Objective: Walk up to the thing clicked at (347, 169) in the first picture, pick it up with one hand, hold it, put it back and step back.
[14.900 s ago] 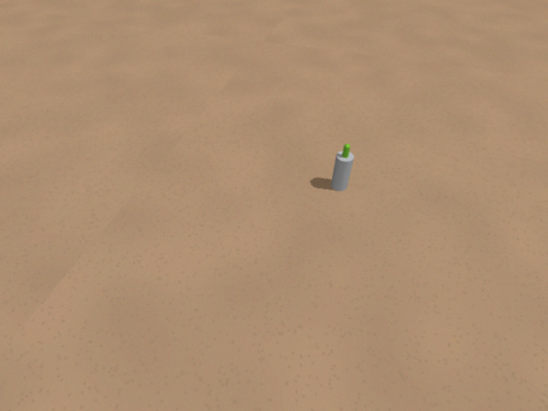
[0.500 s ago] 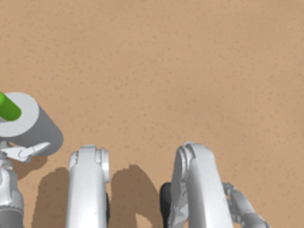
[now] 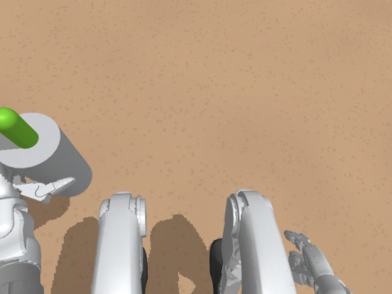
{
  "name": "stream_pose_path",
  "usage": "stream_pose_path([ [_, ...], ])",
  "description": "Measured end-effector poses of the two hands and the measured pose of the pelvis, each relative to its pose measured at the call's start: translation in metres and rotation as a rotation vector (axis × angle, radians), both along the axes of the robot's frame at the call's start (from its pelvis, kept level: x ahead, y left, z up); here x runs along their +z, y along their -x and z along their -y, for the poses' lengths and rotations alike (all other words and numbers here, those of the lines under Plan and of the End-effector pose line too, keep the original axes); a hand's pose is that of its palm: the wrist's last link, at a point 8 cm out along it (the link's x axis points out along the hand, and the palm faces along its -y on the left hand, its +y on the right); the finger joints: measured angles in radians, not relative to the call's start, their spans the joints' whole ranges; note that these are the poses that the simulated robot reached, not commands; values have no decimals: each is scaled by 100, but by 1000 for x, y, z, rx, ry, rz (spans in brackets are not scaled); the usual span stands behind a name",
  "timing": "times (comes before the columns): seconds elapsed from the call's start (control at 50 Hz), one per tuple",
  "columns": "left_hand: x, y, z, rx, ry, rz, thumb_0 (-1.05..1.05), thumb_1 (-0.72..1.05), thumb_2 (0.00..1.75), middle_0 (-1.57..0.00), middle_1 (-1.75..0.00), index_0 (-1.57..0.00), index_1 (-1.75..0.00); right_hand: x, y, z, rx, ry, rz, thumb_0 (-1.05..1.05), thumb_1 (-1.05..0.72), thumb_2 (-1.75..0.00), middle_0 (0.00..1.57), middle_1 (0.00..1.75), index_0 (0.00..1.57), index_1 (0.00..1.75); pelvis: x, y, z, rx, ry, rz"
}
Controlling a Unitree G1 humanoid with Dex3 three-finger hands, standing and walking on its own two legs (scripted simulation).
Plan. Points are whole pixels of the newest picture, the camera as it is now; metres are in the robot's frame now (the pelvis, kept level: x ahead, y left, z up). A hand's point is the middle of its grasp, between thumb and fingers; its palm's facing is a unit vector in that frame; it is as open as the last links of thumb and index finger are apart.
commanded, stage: settle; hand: left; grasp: from the side
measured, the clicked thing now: (45, 155) +0.37 +0.26 -0.02
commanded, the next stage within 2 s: lift in 0.30 s
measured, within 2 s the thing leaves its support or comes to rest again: neither
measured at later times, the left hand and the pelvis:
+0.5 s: hand (40, 153) +0.38 +0.27 -0.01, palm faces +0.28 -0.96 -0.05, open 11.9 cm; pelvis +0.00 +0.00 +0.02, yaw +0 degrees
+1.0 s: hand (14, 135) +0.37 +0.25 +0.09, palm faces +0.26 -0.97 -0.04, open 11.9 cm; pelvis +0.01 +0.00 +0.09, yaw +1 degrees
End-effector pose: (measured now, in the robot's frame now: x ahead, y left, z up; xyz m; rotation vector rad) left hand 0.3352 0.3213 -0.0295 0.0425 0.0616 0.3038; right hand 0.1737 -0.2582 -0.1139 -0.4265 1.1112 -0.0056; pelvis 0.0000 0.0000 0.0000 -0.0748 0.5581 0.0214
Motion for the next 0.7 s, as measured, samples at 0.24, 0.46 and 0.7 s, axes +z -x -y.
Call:
stream_pose_path([
  [0.24, 12, 0, 3, 0, -1, 1, 1, -61, 91, -66, -101, -66, -103, 7, 15, -1, -16, -12, -18, 1, -92, -90, 21, 30, 20, 30, 10, 2, 1, 3, -6, 2],
  [0.46, 18, -5, 8, -16, 3, -3, 1, -61, 91, -66, -101, -66, -103, 16, 22, 1, -32, -4, -17, 1, -92, -90, 21, 30, 20, 30, 17, 4, 0, 4, -5, 5],
  [0.7, 45, -1, 9, -39, -12, 7, 1, -61, 91, -66, -101, -66, -103, 31, 18, 0, -51, -16, -3, 1, -94, -90, 21, 30, 20, 30, 33, 1, 1, 9, -8, -5],
])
